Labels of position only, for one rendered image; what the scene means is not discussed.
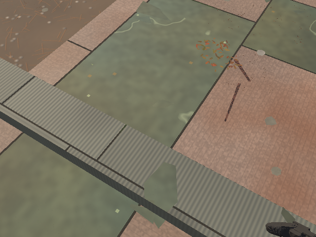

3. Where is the robot right hand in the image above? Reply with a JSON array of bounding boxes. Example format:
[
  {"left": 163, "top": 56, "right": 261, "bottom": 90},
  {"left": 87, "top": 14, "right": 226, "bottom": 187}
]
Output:
[{"left": 266, "top": 221, "right": 316, "bottom": 237}]

